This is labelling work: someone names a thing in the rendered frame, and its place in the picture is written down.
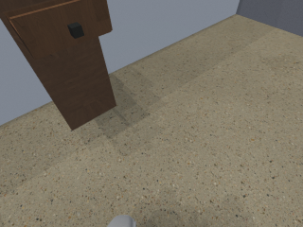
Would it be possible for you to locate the robot left thigh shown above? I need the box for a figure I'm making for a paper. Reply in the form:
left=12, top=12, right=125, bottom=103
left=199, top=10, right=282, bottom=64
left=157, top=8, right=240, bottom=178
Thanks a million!
left=107, top=215, right=136, bottom=227

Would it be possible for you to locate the cabinet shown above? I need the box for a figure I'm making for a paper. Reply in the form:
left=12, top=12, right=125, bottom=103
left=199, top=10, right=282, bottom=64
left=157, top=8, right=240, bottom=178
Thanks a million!
left=0, top=0, right=116, bottom=131

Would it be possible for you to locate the handle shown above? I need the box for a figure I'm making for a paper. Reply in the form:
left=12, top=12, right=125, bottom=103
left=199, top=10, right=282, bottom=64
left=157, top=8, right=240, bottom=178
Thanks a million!
left=67, top=22, right=84, bottom=39

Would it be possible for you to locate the drawer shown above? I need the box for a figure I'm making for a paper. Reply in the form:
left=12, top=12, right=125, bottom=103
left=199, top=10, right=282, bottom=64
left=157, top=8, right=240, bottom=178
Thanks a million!
left=4, top=0, right=113, bottom=60

